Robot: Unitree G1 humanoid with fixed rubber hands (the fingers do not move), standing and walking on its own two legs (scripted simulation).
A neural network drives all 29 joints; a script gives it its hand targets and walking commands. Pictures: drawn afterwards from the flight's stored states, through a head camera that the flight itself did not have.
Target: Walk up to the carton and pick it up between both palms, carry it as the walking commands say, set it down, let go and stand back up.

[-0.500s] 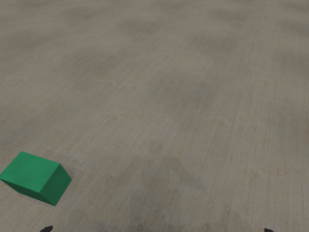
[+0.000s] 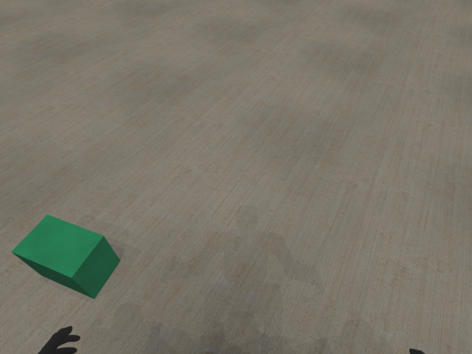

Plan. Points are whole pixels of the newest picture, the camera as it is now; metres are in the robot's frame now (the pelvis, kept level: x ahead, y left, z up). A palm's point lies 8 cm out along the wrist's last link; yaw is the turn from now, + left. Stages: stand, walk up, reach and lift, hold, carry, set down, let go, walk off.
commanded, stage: walk up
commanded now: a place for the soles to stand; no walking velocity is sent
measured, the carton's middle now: (70, 256) +0.61 +0.68 -0.66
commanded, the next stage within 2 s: none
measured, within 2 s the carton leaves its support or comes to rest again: neither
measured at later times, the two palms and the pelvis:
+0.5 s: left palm out of the picture +0.02 +0.44 -0.09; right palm (321, 262) +0.31 -0.17 -0.08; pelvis +0.08 +0.09 -0.02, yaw +24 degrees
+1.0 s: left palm out of the picture +0.00 +0.50 -0.09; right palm (212, 188) +0.50 +0.06 -0.07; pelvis +0.18 +0.21 -0.02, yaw +42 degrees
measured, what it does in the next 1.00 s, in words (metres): steps to the left, turning left: left foot, then right foot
